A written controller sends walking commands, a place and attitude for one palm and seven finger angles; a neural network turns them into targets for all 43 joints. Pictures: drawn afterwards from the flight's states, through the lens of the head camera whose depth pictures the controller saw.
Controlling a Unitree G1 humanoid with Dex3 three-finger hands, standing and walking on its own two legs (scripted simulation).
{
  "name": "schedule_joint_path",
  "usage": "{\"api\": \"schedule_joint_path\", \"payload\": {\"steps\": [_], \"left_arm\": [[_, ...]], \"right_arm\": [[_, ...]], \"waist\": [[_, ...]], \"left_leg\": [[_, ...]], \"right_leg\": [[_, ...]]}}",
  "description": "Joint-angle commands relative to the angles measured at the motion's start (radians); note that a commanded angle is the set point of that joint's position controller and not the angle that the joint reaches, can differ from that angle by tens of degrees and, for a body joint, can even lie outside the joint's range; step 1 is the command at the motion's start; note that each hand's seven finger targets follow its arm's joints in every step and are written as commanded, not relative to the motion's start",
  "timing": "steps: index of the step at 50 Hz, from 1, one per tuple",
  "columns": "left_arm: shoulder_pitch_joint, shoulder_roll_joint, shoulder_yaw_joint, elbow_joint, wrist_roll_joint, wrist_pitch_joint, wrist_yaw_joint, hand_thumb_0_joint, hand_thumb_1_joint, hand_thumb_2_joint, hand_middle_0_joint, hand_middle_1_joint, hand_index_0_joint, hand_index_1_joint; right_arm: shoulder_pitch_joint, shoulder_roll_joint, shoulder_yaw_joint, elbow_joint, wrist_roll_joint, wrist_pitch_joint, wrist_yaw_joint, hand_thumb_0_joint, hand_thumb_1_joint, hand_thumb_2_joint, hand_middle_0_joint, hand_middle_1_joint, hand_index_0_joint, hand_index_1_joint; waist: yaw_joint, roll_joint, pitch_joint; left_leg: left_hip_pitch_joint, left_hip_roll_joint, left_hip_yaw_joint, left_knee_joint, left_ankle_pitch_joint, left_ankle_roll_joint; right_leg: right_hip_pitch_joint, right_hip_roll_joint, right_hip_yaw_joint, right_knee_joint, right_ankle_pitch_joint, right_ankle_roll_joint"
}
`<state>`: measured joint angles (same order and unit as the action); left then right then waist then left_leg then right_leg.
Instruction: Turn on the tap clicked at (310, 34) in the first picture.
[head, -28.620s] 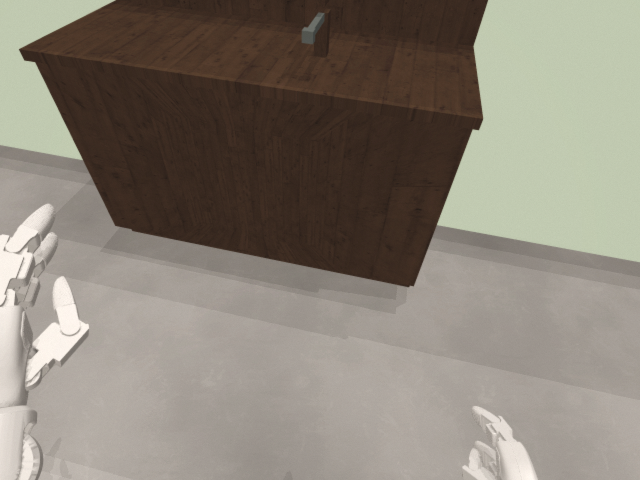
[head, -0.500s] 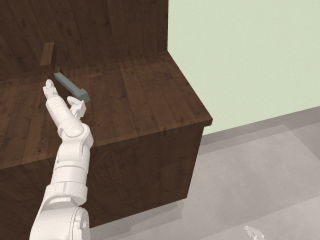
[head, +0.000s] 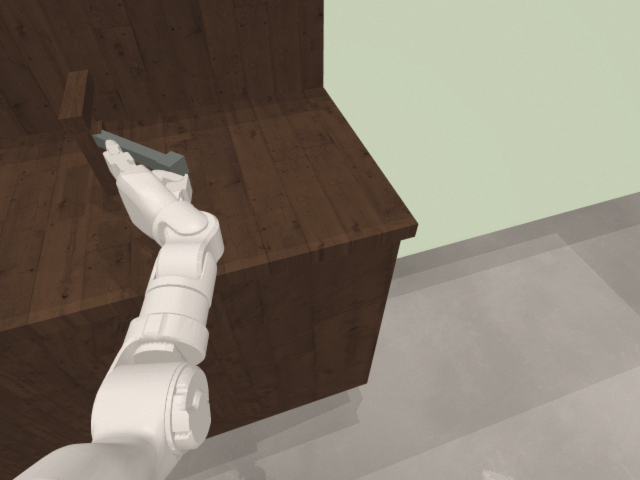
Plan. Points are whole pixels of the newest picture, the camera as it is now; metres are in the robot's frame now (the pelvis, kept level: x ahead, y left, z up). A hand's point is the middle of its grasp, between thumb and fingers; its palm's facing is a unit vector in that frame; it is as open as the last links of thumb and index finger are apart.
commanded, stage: push the lever round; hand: left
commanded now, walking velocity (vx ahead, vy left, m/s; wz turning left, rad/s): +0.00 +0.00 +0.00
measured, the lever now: (173, 167) +0.48 +0.21 +0.15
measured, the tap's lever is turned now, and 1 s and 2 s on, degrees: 43 71 80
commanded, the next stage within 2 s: lift the hand up off the lever in 1.16 s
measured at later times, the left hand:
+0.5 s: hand (212, 167) +0.48 +0.16 +0.15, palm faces +0.79 -0.60 -0.14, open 7.7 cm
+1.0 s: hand (224, 148) +0.53 +0.15 +0.14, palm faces +0.81 -0.57 -0.16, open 7.8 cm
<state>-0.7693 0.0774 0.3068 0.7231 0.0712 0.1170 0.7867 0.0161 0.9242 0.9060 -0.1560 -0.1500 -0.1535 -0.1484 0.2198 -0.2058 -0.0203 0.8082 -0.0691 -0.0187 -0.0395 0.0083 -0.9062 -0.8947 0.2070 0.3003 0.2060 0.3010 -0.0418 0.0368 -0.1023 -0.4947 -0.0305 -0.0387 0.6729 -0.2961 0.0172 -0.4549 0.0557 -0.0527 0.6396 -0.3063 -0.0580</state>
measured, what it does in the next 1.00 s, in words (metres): stands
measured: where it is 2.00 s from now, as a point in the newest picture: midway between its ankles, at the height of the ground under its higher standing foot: outside the picture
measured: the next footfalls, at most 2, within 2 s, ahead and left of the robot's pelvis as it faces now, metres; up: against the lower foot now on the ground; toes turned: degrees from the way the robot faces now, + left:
none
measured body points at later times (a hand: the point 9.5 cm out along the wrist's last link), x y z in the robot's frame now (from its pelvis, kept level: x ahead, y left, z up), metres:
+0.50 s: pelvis +0.00 -0.01 -0.01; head +0.04 -0.02 +0.44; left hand +0.44 +0.19 +0.16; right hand +0.06 -0.26 -0.15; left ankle +0.02 +0.11 -0.72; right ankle +0.01 -0.08 -0.72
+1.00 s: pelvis +0.01 -0.02 -0.01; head +0.08 -0.03 +0.43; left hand +0.48 +0.18 +0.16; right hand +0.03 -0.27 -0.15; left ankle +0.02 +0.11 -0.72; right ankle +0.01 -0.08 -0.72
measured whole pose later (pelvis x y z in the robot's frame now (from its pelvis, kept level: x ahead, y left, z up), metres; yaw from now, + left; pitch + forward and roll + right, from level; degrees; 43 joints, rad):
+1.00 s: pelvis +0.01 -0.02 -0.01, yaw +0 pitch +16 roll +0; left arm -1.12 0.17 0.51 1.04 0.18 0.13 0.97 0.01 0.91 0.90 -0.16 -0.15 -0.15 -0.15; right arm 0.32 -0.23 -0.04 0.83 -0.14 -0.04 0.04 0.01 -0.91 -0.89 0.21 0.30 0.20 0.30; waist -0.13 0.05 -0.15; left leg -0.69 -0.01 -0.05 0.75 -0.33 -0.01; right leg -0.66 0.08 -0.07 0.72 -0.34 -0.08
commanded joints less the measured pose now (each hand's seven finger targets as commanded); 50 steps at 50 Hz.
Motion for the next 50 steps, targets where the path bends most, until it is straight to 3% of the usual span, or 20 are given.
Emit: {"api": "schedule_joint_path", "payload": {"steps": [1, 3, 4, 7, 9, 12, 14, 16, 19, 21, 24, 27, 30, 32, 34, 36, 44, 46, 49, 50], "left_arm": [[-0.544, 0.135, -0.029, -0.219, 0.051, -0.056, 0.033, 0.0, 0.9, 0.9, -0.15, -0.15, -0.15, -0.15], [-0.56, 0.11, -0.045, -0.184, 0.063, -0.048, 0.049, 0.0, 0.9, 0.9, -0.15, -0.15, -0.15, -0.15], [-0.553, 0.135, -0.015, -0.174, 0.067, -0.046, 0.057, 0.0, 0.9, 0.9, -0.15, -0.15, -0.15, -0.15], [-0.601, 0.121, -0.022, -0.163, 0.068, -0.043, 0.075, 0.0, 0.9, 0.9, -0.15, -0.15, -0.15, -0.15], [-0.595, 0.174, 0.029, -0.128, 0.074, -0.038, 0.087, 0.0, 0.9, 0.9, -0.15, -0.15, -0.15, -0.15], [-0.652, 0.152, 0.01, -0.101, 0.084, -0.036, 0.1, 0.0, 0.9, 0.9, -0.15, -0.15, -0.15, -0.15], [-0.672, 0.182, 0.037, -0.066, 0.097, -0.035, 0.112, 0.0, 0.9, 0.9, -0.15, -0.15, -0.15, -0.15], [-0.728, 0.142, 0.003, -0.054, 0.103, -0.039, 0.122, 0.0, 0.9, 0.9, -0.15, -0.15, -0.15, -0.15], [-0.735, 0.149, 0.023, -0.004, 0.108, -0.041, 0.137, 0.0, 0.9, 0.9, -0.15, -0.15, -0.15, -0.15], [-0.773, 0.155, 0.028, -0.012, 0.11, -0.045, 0.147, 0.0, 0.9, 0.9, -0.15, -0.15, -0.15, -0.15], [-0.74, 0.19, 0.076, 0.007, 0.113, -0.04, 0.159, 0.0, 0.9, 0.9, -0.15, -0.15, -0.15, -0.15], [-0.781, 0.199, 0.085, 0.027, 0.121, -0.033, 0.17, 0.0, 0.9, 0.9, -0.15, -0.15, -0.15, -0.15], [-0.79, 0.226, 0.11, 0.06, 0.132, -0.028, 0.179, 0.0, 0.9, 0.9, -0.15, -0.15, -0.15, -0.15], [-0.852, 0.214, 0.09, 0.074, 0.143, -0.026, 0.185, 0.0, 0.9, 0.9, -0.15, -0.15, -0.15, -0.15], [-0.848, 0.253, 0.129, 0.084, 0.148, -0.029, 0.195, 0.0, 0.9, 0.9, -0.15, -0.15, -0.15, -0.15], [-0.865, 0.225, 0.105, 0.108, 0.151, -0.026, 0.197, 0.0, 0.9, 0.9, -0.15, -0.15, -0.15, -0.15], [-0.867, 0.293, 0.156, 0.133, 0.159, -0.03, 0.187, 0.0, 0.9, 0.9, -0.15, -0.15, -0.15, -0.15], [-0.881, 0.262, 0.129, 0.11, 0.157, -0.034, 0.184, 0.0, 0.9, 0.9, -0.15, -0.15, -0.15, -0.15], [-0.826, 0.301, 0.177, 0.108, 0.149, -0.038, 0.181, 0.0, 0.9, 0.9, -0.15, -0.15, -0.15, -0.15], [-0.821, 0.28, 0.154, 0.106, 0.148, -0.034, 0.175, 0.0, 0.9, 0.9, -0.15, -0.15, -0.15, -0.15]], "right_arm": [[-0.029, -0.124, -0.04, -0.101, -0.005, -0.035, -0.003, 0.0, -0.9, -0.9, 0.2, 0.3, 0.2, 0.3], [-0.023, -0.123, -0.04, -0.092, -0.01, -0.037, 0.004, 0.0, -0.9, -0.9, 0.2, 0.3, 0.2, 0.3], [-0.02, -0.128, -0.045, -0.085, -0.013, -0.037, 0.004, 0.0, -0.9, -0.9, 0.2, 0.3, 0.2, 0.3], [-0.011, -0.124, -0.044, -0.086, -0.016, -0.04, 0.011, 0.0, -0.9, -0.9, 0.2, 0.3, 0.2, 0.3], [-0.004, -0.13, -0.046, -0.077, -0.021, -0.037, 0.009, 0.0, -0.9, -0.9, 0.2, 0.3, 0.2, 0.3], [0.005, -0.125, -0.044, -0.075, -0.023, -0.038, 0.015, 0.0, -0.9, -0.9, 0.2, 0.3, 0.2, 0.3], [0.014, -0.13, -0.048, -0.064, -0.028, -0.036, 0.016, 0.0, -0.9, -0.9, 0.2, 0.3, 0.2, 0.3], [0.022, -0.126, -0.046, -0.062, -0.03, -0.041, 0.023, 0.0, -0.9, -0.9, 0.2, 0.3, 0.2, 0.3], [0.038, -0.129, -0.05, -0.052, -0.038, -0.046, 0.03, 0.0, -0.9, -0.9, 0.2, 0.3, 0.2, 0.3], [0.055, -0.128, -0.051, -0.053, -0.04, -0.044, 0.036, 0.0, -0.9, -0.9, 0.2, 0.3, 0.2, 0.3], [0.067, -0.133, -0.055, -0.053, -0.046, -0.042, 0.042, 0.0, -0.9, -0.9, 0.2, 0.3, 0.2, 0.3], [0.081, -0.132, -0.052, -0.052, -0.048, -0.039, 0.047, 0.0, -0.9, -0.9, 0.2, 0.3, 0.2, 0.3], [0.092, -0.132, -0.053, -0.048, -0.05, -0.041, 0.05, 0.0, -0.9, -0.9, 0.2, 0.3, 0.2, 0.3], [0.096, -0.133, -0.052, -0.04, -0.053, -0.042, 0.052, 0.0, -0.9, -0.9, 0.2, 0.3, 0.2, 0.3], [0.109, -0.137, -0.056, -0.035, -0.058, -0.046, 0.055, 0.0, -0.9, -0.9, 0.2, 0.3, 0.2, 0.3], [0.12, -0.136, -0.051, -0.036, -0.059, -0.049, 0.061, 0.0, -0.9, -0.9, 0.2, 0.3, 0.2, 0.3], [0.169, -0.148, -0.057, -0.035, -0.063, -0.046, 0.066, 0.0, -0.9, -0.9, 0.2, 0.3, 0.2, 0.3], [0.174, -0.144, -0.057, -0.039, -0.062, -0.045, 0.071, 0.0, -0.9, -0.9, 0.2, 0.3, 0.2, 0.3], [0.188, -0.152, -0.061, -0.042, -0.063, -0.044, 0.073, 0.0, -0.9, -0.9, 0.2, 0.3, 0.2, 0.3], [0.184, -0.149, -0.059, -0.048, -0.059, -0.043, 0.075, 0.0, -0.9, -0.9, 0.2, 0.3, 0.2, 0.3]], "waist": [[-0.022, -0.032, -0.345], [-0.034, -0.029, -0.322], [-0.024, -0.029, -0.323], [-0.035, -0.041, -0.343], [-0.025, -0.047, -0.341], [-0.047, -0.046, -0.339], [-0.046, -0.045, -0.336], [-0.066, -0.037, -0.337], [-0.061, -0.028, -0.352], [-0.071, -0.028, -0.387], [-0.055, -0.028, -0.413], [-0.074, -0.064, -0.397], [-0.072, -0.052, -0.394], [-0.096, -0.046, -0.385], [-0.083, -0.035, -0.408], [-0.099, -0.045, -0.402], [-0.097, -0.033, -0.444], [-0.105, -0.02, -0.466], [-0.084, -0.045, -0.478], [-0.09, -0.03, -0.468]], "left_leg": [[0.141, 0.023, 0.002, -0.054, 0.239, -0.019], [0.126, 0.024, 0.002, -0.046, 0.225, -0.021], [0.123, 0.025, -0.003, -0.047, 0.222, -0.022], [0.104, 0.023, 0.006, -0.037, 0.203, -0.014], [0.079, 0.021, 0.001, -0.037, 0.185, -0.013], [0.062, 0.021, 0.012, -0.026, 0.16, -0.004], [0.049, 0.021, 0.005, -0.023, 0.146, -0.004], [0.051, 0.024, 0.005, -0.017, 0.14, -0.002], [0.04, 0.021, 0.0, -0.007, 0.138, -0.003], [0.046, 0.023, 0.004, 0.002, 0.165, -0.002], [0.029, 0.019, 0.009, 0.013, 0.192, -0.001], [0.0, 0.023, 0.014, 0.016, 0.172, 0.006], [-0.015, 0.023, 0.013, 0.016, 0.162, 0.009], [-0.023, 0.024, 0.014, 0.025, 0.142, 0.011], [-0.024, 0.022, 0.011, 0.026, 0.145, 0.012], [-0.029, 0.024, 0.012, 0.03, 0.151, 0.014], [-0.033, 0.025, 0.014, 0.041, 0.198, 0.015], [-0.007, 0.029, 0.017, 0.045, 0.228, 0.015], [-0.015, 0.026, 0.018, 0.043, 0.255, 0.015], [-0.015, 0.028, 0.023, 0.041, 0.259, 0.014]], "right_leg": [[0.115, -0.034, 0.03, -0.078, 0.214, 0.023], [0.088, -0.032, 0.026, -0.075, 0.195, 0.023], [0.085, -0.029, 0.024, -0.073, 0.185, 0.021], [0.084, -0.034, 0.031, -0.07, 0.187, 0.027], [0.089, -0.035, 0.033, -0.071, 0.17, 0.027], [0.068, -0.042, 0.041, -0.073, 0.16, 0.034], [0.058, -0.04, 0.039, -0.072, 0.137, 0.032], [0.028, -0.041, 0.037, -0.067, 0.129, 0.033], [0.018, -0.038, 0.034, -0.057, 0.126, 0.032], [0.024, -0.042, 0.037, -0.05, 0.162, 0.035], [0.053, -0.045, 0.038, -0.037, 0.216, 0.038], [0.051, -0.052, 0.043, -0.044, 0.222, 0.048], [0.046, -0.053, 0.042, -0.042, 0.215, 0.048], [0.021, -0.056, 0.048, -0.049, 0.197, 0.052], [0.03, -0.055, 0.045, -0.043, 0.201, 0.05], [0.012, -0.053, 0.042, -0.041, 0.209, 0.053], [0.044, -0.058, 0.043, -0.024, 0.304, 0.058], [0.042, -0.056, 0.041, -0.022, 0.327, 0.059], [0.088, -0.057, 0.038, -0.014, 0.393, 0.063], [0.084, -0.059, 0.04, -0.016, 0.399, 0.062]]}}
